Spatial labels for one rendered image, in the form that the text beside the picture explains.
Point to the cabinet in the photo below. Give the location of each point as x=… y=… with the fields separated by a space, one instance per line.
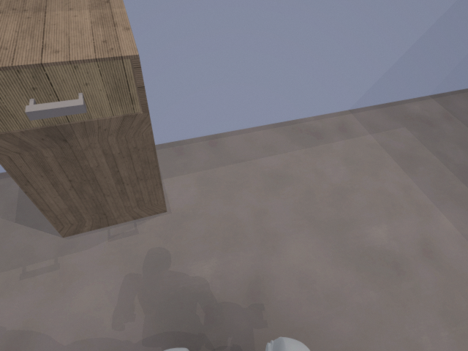
x=82 y=175

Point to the handle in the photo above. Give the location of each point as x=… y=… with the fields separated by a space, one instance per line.
x=55 y=109

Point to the drawer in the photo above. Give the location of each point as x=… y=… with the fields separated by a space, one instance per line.
x=108 y=89

